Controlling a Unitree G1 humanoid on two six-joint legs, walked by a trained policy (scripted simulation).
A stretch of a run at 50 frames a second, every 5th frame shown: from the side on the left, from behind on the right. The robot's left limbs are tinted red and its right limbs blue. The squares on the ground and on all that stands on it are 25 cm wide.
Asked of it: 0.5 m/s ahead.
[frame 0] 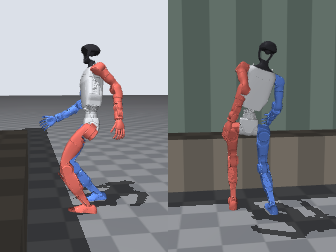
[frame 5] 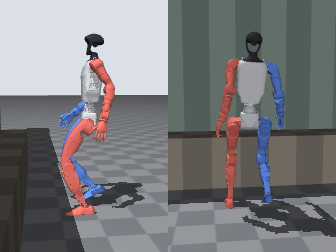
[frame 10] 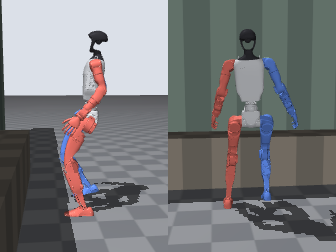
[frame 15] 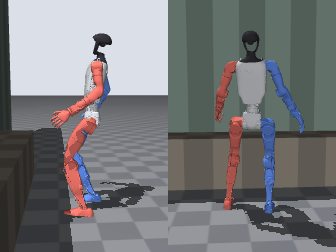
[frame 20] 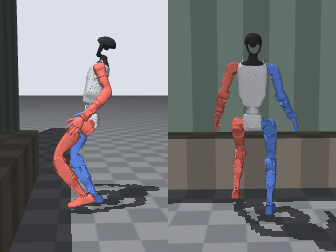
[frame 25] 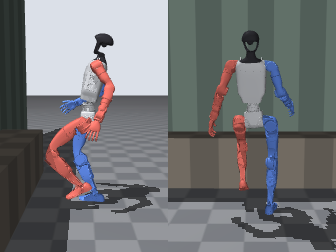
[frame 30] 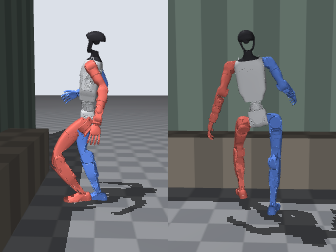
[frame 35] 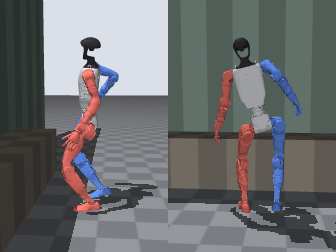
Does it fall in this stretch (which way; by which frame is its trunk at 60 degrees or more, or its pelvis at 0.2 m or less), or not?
no
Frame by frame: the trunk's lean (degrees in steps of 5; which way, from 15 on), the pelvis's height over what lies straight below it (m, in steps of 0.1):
0: 15 to its right, 0.7
5: 5, 0.7
10: 5, 0.7
15: 10, 0.7
20: 15 backward, 0.7
25: 15 backward, 0.7
30: 10, 0.8
35: 15 to its left, 0.7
